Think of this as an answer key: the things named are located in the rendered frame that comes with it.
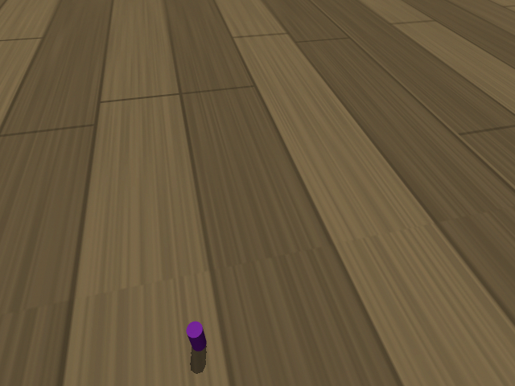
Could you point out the can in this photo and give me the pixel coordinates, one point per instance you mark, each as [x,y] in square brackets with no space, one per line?
[196,336]

